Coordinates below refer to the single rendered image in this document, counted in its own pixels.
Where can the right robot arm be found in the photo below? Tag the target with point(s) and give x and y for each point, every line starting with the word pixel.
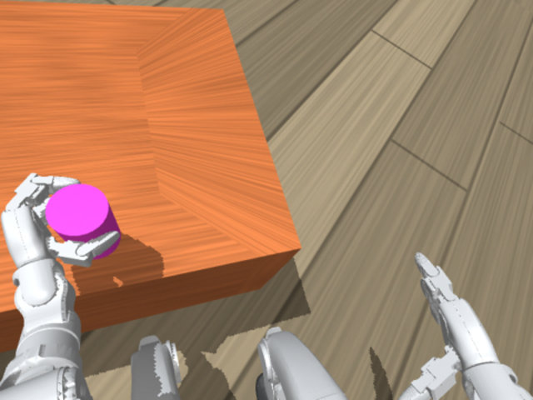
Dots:
pixel 492 381

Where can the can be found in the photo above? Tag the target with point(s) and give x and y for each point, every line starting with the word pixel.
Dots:
pixel 81 212

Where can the left robot arm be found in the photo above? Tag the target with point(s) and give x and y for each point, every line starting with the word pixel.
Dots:
pixel 47 365

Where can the left robot hand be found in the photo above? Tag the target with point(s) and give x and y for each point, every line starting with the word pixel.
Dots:
pixel 24 226

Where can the right robot hand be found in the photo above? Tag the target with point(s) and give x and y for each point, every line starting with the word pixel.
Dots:
pixel 467 342

